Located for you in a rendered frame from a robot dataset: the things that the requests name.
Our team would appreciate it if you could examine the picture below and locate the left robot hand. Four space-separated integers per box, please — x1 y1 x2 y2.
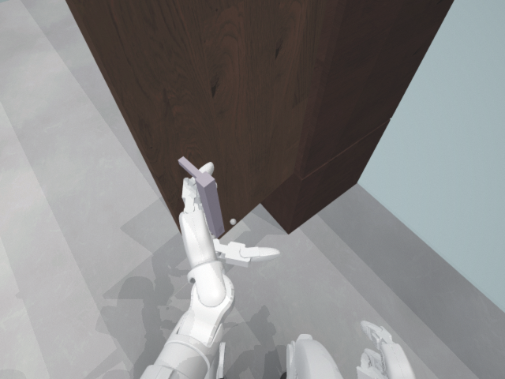
179 162 281 269

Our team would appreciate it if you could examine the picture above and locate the robot left thigh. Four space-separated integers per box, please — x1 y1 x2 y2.
204 339 226 379

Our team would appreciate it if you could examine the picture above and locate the robot thigh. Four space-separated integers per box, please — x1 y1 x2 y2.
204 339 226 379
286 340 344 379

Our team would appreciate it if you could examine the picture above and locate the right robot hand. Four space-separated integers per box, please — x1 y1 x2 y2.
357 321 416 379

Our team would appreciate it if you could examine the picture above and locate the robot right thigh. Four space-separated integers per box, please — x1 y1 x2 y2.
286 340 344 379

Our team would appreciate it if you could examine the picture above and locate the cupboard door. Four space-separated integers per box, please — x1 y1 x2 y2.
65 0 327 240

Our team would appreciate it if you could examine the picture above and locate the robot left forearm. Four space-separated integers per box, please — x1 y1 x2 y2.
140 261 235 379

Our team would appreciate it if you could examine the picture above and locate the handle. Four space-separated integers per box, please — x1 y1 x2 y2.
178 156 225 238

